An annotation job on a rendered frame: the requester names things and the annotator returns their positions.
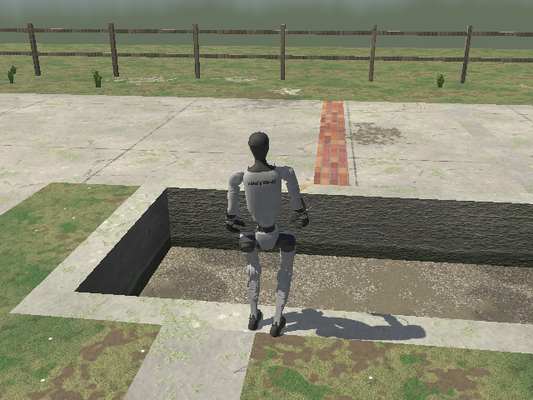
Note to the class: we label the robot torso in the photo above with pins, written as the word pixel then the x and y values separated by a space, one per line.
pixel 263 195

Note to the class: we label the right robot hand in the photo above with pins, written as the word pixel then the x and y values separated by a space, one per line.
pixel 301 225

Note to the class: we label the right robot foot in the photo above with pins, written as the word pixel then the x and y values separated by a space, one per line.
pixel 275 330

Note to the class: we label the robot left upper arm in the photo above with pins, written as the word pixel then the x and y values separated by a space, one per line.
pixel 236 179

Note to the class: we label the right robot forearm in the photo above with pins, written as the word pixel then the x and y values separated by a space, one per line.
pixel 302 213

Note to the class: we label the robot right upper arm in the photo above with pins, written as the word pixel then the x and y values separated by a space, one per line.
pixel 288 174

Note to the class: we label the left robot forearm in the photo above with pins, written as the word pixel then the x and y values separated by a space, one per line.
pixel 230 219

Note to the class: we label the left robot hand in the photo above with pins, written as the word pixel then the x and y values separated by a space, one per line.
pixel 233 229

